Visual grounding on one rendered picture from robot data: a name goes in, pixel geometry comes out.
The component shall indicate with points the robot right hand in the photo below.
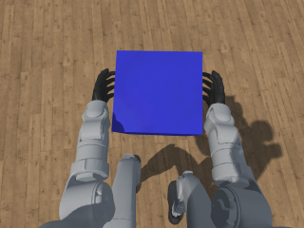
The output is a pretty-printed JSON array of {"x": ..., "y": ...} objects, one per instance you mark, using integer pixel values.
[{"x": 216, "y": 92}]

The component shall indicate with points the right robot shin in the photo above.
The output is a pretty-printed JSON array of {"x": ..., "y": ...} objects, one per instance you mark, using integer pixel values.
[{"x": 178, "y": 206}]

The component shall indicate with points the right robot forearm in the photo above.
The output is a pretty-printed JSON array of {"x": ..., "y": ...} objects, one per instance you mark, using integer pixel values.
[{"x": 229, "y": 164}]

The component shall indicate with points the robot left hand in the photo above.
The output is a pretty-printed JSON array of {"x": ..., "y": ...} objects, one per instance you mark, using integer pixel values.
[{"x": 101, "y": 87}]

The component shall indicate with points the right robot upper arm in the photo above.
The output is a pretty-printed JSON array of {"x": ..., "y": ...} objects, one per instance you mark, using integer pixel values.
[{"x": 233, "y": 207}]

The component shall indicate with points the carton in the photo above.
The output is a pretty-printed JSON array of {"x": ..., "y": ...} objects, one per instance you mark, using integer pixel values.
[{"x": 158, "y": 93}]

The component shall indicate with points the robot shin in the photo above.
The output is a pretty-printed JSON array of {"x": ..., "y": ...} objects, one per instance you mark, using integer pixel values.
[
  {"x": 128, "y": 156},
  {"x": 178, "y": 206}
]

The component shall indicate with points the left robot forearm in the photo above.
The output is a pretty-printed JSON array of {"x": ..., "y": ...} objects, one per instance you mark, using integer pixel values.
[{"x": 92, "y": 147}]

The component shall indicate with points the left robot shin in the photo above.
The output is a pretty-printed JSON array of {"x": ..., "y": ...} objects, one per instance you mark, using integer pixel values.
[{"x": 128, "y": 156}]

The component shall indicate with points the left robot upper arm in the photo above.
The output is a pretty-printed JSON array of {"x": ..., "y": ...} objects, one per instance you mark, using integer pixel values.
[{"x": 86, "y": 205}]

